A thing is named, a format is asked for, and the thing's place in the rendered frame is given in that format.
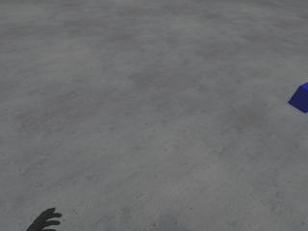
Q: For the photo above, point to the carton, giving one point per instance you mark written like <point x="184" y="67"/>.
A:
<point x="300" y="98"/>

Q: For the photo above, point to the left robot hand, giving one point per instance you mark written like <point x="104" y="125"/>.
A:
<point x="42" y="220"/>

